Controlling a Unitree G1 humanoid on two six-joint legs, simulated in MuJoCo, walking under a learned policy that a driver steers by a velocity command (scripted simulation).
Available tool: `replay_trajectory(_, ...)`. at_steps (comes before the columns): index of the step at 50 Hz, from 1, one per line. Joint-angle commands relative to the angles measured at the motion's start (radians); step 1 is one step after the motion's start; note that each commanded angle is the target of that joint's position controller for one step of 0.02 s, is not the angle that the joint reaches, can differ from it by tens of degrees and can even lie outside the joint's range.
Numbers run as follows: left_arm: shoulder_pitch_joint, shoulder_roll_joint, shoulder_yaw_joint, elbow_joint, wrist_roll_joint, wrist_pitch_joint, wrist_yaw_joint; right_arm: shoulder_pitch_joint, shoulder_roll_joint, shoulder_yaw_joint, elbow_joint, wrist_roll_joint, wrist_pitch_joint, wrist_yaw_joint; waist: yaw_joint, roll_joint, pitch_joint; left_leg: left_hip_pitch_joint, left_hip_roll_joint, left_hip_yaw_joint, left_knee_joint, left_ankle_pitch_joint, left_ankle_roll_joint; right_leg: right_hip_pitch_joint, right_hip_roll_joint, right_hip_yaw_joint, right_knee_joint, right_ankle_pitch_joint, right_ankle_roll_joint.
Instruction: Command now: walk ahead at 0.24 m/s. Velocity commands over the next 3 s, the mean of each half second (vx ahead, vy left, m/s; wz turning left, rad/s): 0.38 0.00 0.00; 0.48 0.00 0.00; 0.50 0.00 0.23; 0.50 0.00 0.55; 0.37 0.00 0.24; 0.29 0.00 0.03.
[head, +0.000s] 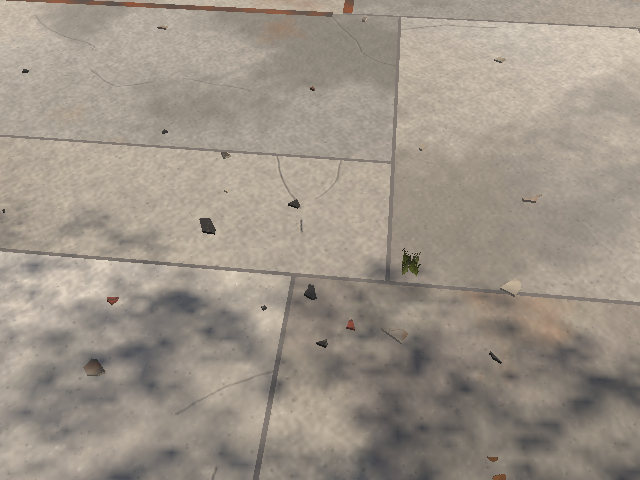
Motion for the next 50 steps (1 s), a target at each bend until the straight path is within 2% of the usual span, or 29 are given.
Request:
replay_trajectory(1, -0.080, 0.051, 0.005, -0.070, -0.008, -0.057, -0.018, 0.073, -0.205, -0.051, -0.015, 0.013, -0.031, 0.001, -0.025, 0.175, 0.143, -0.043, 0.301, -0.449, -0.368, -0.453, 0.200, -0.209, -0.006, -0.054, 0.112, -0.004, -0.020)
replay_trajectory(3, -0.045, 0.052, 0.006, -0.062, -0.017, -0.071, -0.031, 0.010, -0.193, -0.049, -0.043, 0.013, -0.037, 0.008, 0.016, 0.154, 0.146, -0.101, 0.299, -0.422, -0.370, -0.383, 0.192, -0.133, -0.026, -0.053, 0.059, -0.031, -0.049)
replay_trajectory(5, 0.101, 0.065, 0.016, 0.004, -0.017, -0.076, -0.032, -0.087, -0.172, -0.042, -0.083, 0.021, -0.033, 0.017, 0.091, 0.118, 0.128, -0.244, 0.180, -0.246, -0.263, -0.235, 0.117, 0.154, 0.000, -0.067, -0.155, 0.085, -0.057)
replay_trajectory(6, 0.199, 0.111, 0.031, 0.036, -0.011, -0.076, -0.029, -0.116, -0.128, -0.030, -0.101, 0.014, -0.039, 0.021, 0.119, 0.011, 0.086, -0.325, 0.099, -0.129, -0.064, -0.093, 0.066, 0.284, -0.080, 0.074, -0.216, 0.081, -0.071)
replay_trajectory(7, 0.336, 0.225, 0.060, 0.065, -0.013, -0.079, -0.032, -0.135, -0.071, -0.017, -0.141, 0.009, -0.055, 0.021, 0.146, -0.266, 0.037, -0.499, -0.029, 0.044, 0.271, -0.050, -0.004, 0.421, -0.274, 0.436, -0.368, -0.064, -0.178)
replay_trajectory(8, 0.342, 0.211, 0.049, 0.056, 0.004, -0.094, -0.041, -0.146, -0.104, -0.025, -0.153, 0.020, -0.072, 0.018, 0.139, -0.250, 0.053, -0.622, -0.030, -0.031, 0.500, -0.188, -0.004, 0.428, -0.393, 0.652, -0.422, -0.041, -0.263)
replay_trajectory(9, 0.278, 0.142, 0.027, 0.034, 0.008, -0.108, -0.042, -0.118, -0.119, -0.030, -0.142, 0.037, -0.083, 0.027, 0.091, -0.131, 0.093, -0.693, 0.021, -0.093, 0.620, -0.130, 0.019, 0.426, -0.387, 0.587, -0.404, 0.013, -0.255)
replay_trajectory(10, 0.236, 0.115, 0.018, 0.014, 0.007, -0.115, -0.045, -0.093, -0.110, -0.028, -0.127, 0.038, -0.090, 0.037, 0.065, -0.095, 0.090, -0.713, 0.055, -0.092, 0.645, -0.041, 0.038, 0.424, -0.346, 0.481, -0.402, 0.067, -0.221)
replay_trajectory(11, 0.208, 0.116, 0.014, 0.002, 0.003, -0.114, -0.049, -0.105, -0.115, -0.033, -0.127, 0.027, -0.096, 0.042, 0.051, -0.063, 0.097, -0.731, 0.085, -0.075, 0.623, 0.035, 0.044, 0.420, -0.324, 0.399, -0.413, 0.146, -0.191)
replay_trajectory(13, 0.212, 0.071, -0.006, -0.002, 0.008, -0.098, -0.047, -0.143, -0.113, -0.040, -0.138, 0.011, -0.095, 0.055, 0.044, -0.073, 0.085, -0.672, 0.118, -0.039, 0.546, 0.129, 0.029, 0.374, -0.264, 0.249, -0.429, 0.354, -0.148)
replay_trajectory(15, 0.234, 0.081, -0.010, -0.005, 0.011, -0.084, -0.034, -0.180, -0.076, -0.031, -0.154, 0.006, -0.084, 0.066, 0.049, -0.082, 0.082, -0.629, 0.114, 0.005, 0.458, 0.191, -0.005, 0.325, -0.231, 0.162, -0.449, 0.460, -0.149)
replay_trajectory(18, 0.232, 0.129, -0.006, -0.023, 0.016, -0.077, -0.014, -0.330, -0.036, -0.008, -0.214, 0.005, -0.077, 0.068, 0.074, -0.074, 0.127, -0.509, 0.079, 0.052, 0.202, 0.318, -0.032, 0.183, -0.191, 0.077, -0.497, 0.465, -0.143)
replay_trajectory(22, 0.284, 0.156, 0.005, -0.009, -0.003, -0.082, -0.010, -0.409, -0.069, -0.008, -0.254, 0.017, -0.072, 0.076, 0.073, -0.102, 0.156, -0.410, 0.052, 0.047, 0.032, 0.400, -0.005, 0.201, -0.233, 0.054, -0.523, 0.464, -0.137)
replay_trajectory(24, 0.275, 0.161, 0.012, -0.010, -0.007, -0.076, -0.011, -0.405, -0.096, -0.016, -0.263, 0.016, -0.076, 0.083, 0.044, -0.096, 0.138, -0.386, 0.045, 0.035, -0.012, 0.380, 0.027, 0.282, -0.262, 0.040, -0.471, 0.578, -0.118)
replay_trajectory(25, 0.260, 0.173, 0.017, -0.016, -0.003, -0.071, -0.011, -0.369, -0.116, -0.026, -0.258, 0.015, -0.078, 0.085, 0.015, -0.105, 0.101, -0.329, 0.028, 0.042, -0.014, 0.358, 0.044, 0.317, -0.269, 0.029, -0.413, 0.732, -0.105)
replay_trajectory(26, 0.247, 0.186, 0.022, -0.022, 0.003, -0.064, -0.011, -0.300, -0.141, -0.040, -0.242, 0.013, -0.077, 0.083, -0.028, -0.125, 0.039, -0.230, -0.001, 0.061, -0.001, 0.328, 0.063, 0.337, -0.267, 0.015, -0.318, 0.919, -0.093)
replay_trajectory(27, 0.231, 0.181, 0.022, -0.030, 0.011, -0.053, -0.012, -0.150, -0.175, -0.063, -0.197, 0.016, -0.074, 0.077, -0.104, -0.126, -0.053, -0.046, -0.033, 0.082, 0.002, 0.311, 0.090, 0.309, -0.236, -0.013, -0.141, 1.048, -0.073)
replay_trajectory(28, 0.221, 0.166, 0.014, -0.046, 0.020, -0.048, -0.013, 0.025, -0.213, -0.083, -0.148, 0.017, -0.067, 0.068, -0.179, -0.107, -0.156, 0.222, 0.025, 0.018, 0.021, 0.298, 0.126, 0.150, -0.195, -0.031, 0.095, 0.948, -0.044)
replay_trajectory(29, 0.330, 0.045, -0.017, -0.066, 0.024, -0.061, -0.025, 0.160, -0.300, -0.103, -0.117, -0.013, -0.061, 0.061, -0.139, 0.130, -0.322, 0.600, 0.290, -0.421, -0.032, 0.078, 0.267, -0.231, -0.039, -0.062, 0.502, 0.484, 0.014)
replay_trajectory(30, 0.337, 0.020, -0.029, -0.051, 0.005, -0.091, -0.033, 0.156, -0.252, -0.084, -0.109, -0.011, -0.059, 0.068, -0.126, 0.245, -0.409, 0.622, 0.401, -0.790, -0.258, -0.067, 0.328, -0.367, 0.051, 0.068, 0.730, -0.118, 0.016)
replay_trajectory(31, 0.241, 0.112, -0.002, -0.086, -0.025, -0.113, -0.039, 0.055, -0.193, -0.065, -0.117, -0.002, -0.066, 0.072, -0.108, 0.188, -0.226, 0.471, 0.364, -0.692, -0.296, -0.114, 0.273, -0.468, -0.015, 0.101, 0.814, -0.085, -0.008)
replay_trajectory(32, 0.157, 0.142, 0.004, -0.113, -0.038, -0.123, -0.036, -0.037, -0.154, -0.053, -0.138, -0.002, -0.073, 0.073, -0.079, 0.110, -0.107, 0.299, 0.331, -0.528, -0.314, -0.040, 0.238, -0.471, -0.071, 0.068, 0.794, 0.003, -0.025)
replay_trajectory(33, 0.122, 0.136, 0.009, -0.122, -0.030, -0.123, -0.026, -0.107, -0.131, -0.046, -0.144, -0.012, -0.082, 0.079, -0.038, 0.037, -0.040, 0.140, 0.292, -0.407, -0.344, 0.079, 0.217, -0.425, -0.118, 0.049, 0.724, 0.087, -0.026)
replay_trajectory(35, 0.158, 0.104, 0.016, -0.114, -0.009, -0.095, -0.015, -0.154, -0.092, -0.034, -0.140, -0.026, -0.093, 0.087, 0.024, 0.068, -0.017, -0.015, 0.227, -0.266, -0.394, 0.187, 0.194, -0.305, -0.166, 0.056, 0.632, 0.154, -0.024)
replay_trajectory(36, 0.168, 0.082, 0.014, -0.115, -0.006, -0.083, -0.014, -0.142, -0.093, -0.034, -0.129, -0.023, -0.095, 0.088, 0.033, 0.070, -0.010, -0.050, 0.217, -0.236, -0.414, 0.209, 0.203, -0.288, -0.172, 0.049, 0.603, 0.157, -0.019)
replay_trajectory(38, 0.123, 0.086, 0.018, -0.141, 0.000, -0.069, -0.010, -0.101, -0.117, -0.037, -0.106, -0.020, -0.099, 0.078, 0.037, 0.062, 0.026, -0.081, 0.209, -0.186, -0.451, 0.242, 0.220, -0.333, -0.184, 0.035, 0.530, 0.203, 0.001)
replay_trajectory(41, -0.014, 0.103, 0.024, -0.196, 0.013, -0.072, -0.010, -0.033, -0.154, -0.045, -0.084, -0.020, -0.093, 0.053, 0.006, 0.034, 0.057, -0.025, 0.209, -0.155, -0.469, 0.287, 0.219, -0.452, -0.189, 0.029, 0.341, 0.366, 0.032)
replay_trajectory(45, -0.166, 0.075, 0.011, -0.242, 0.007, -0.087, -0.027, 0.044, -0.172, -0.046, -0.065, -0.007, -0.083, 0.035, -0.045, 0.034, 0.066, 0.019, 0.174, -0.074, -0.465, 0.330, 0.178, -0.404, -0.139, -0.021, 0.071, 0.548, 0.040)
replay_trajectory(50, -0.298, 0.084, 0.001, -0.300, -0.005, -0.096, -0.057, 0.140, -0.179, -0.052, -0.021, 0.002, -0.057, 0.032, -0.081, 0.033, 0.090, 0.205, 0.237, -0.080, -0.392, 0.375, 0.170, -0.438, -0.110, -0.020, -0.065, 0.486, 0.018)
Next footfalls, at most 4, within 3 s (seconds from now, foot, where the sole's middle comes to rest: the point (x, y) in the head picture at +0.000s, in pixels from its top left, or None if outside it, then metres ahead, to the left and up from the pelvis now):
0.56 left None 0.41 0.12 -0.77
1.10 right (385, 401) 0.72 -0.11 -0.77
1.66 left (272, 306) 0.99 0.16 -0.77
2.16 right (297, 212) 1.34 0.10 -0.77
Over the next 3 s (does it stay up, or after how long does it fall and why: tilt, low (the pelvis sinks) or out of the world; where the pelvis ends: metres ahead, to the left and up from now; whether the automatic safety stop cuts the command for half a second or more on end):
stays up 1.39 0.22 0.00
